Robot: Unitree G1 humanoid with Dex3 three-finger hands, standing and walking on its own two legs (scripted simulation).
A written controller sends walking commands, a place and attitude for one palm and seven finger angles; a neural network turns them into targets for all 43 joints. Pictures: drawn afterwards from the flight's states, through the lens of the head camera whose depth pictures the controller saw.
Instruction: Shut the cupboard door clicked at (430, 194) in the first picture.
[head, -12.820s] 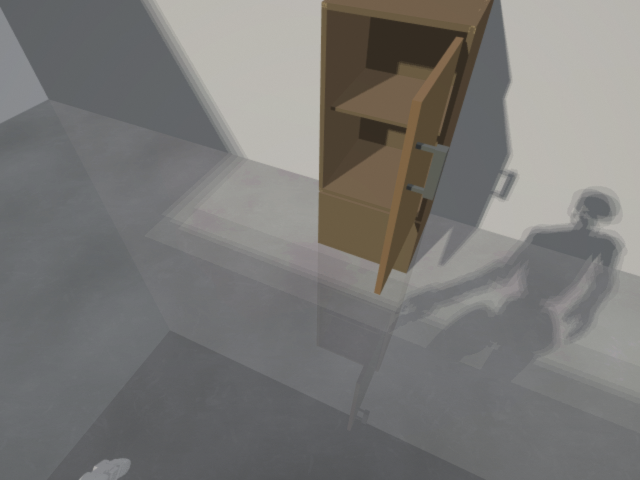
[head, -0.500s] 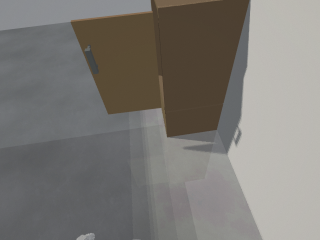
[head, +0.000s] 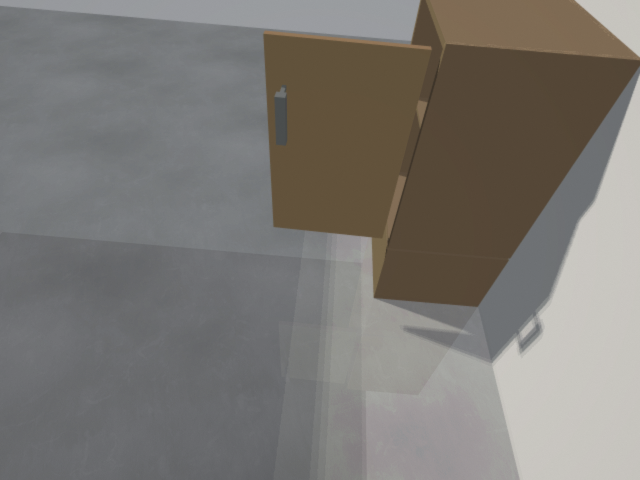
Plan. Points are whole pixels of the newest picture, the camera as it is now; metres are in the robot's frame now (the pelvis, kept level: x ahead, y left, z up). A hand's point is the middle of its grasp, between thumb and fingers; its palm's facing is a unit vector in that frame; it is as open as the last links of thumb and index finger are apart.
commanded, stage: take the last steps up to it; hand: left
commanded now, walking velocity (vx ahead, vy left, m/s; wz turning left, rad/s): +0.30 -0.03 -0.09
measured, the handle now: (282, 115) +0.87 +0.21 -0.02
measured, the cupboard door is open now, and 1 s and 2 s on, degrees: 88 88 88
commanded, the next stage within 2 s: come to a stop and stand still in 0.78 s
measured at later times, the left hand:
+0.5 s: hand (241, 371) +0.30 +0.17 -0.16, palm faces -0.11 -0.97 -0.19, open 7.4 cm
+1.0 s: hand (257, 380) +0.29 +0.14 -0.17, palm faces +0.05 -0.99 -0.16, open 7.3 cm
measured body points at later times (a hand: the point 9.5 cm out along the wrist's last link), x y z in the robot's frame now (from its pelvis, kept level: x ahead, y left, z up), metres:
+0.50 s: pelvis +0.17 +0.00 +0.00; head +0.20 -0.01 +0.44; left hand +0.31 +0.22 -0.14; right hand +0.02 -0.17 -0.15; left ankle +0.02 +0.10 -0.73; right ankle +0.27 -0.10 -0.71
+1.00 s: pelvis +0.33 -0.02 +0.00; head +0.34 -0.01 +0.45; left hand +0.29 +0.19 -0.16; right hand +0.42 -0.25 -0.14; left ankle +0.39 +0.09 -0.73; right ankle +0.28 -0.10 -0.73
